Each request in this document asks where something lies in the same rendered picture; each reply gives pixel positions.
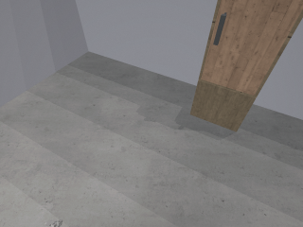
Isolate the handle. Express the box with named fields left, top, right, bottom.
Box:
left=213, top=12, right=226, bottom=45

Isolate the cupboard door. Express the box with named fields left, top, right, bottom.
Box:
left=201, top=0, right=303, bottom=96

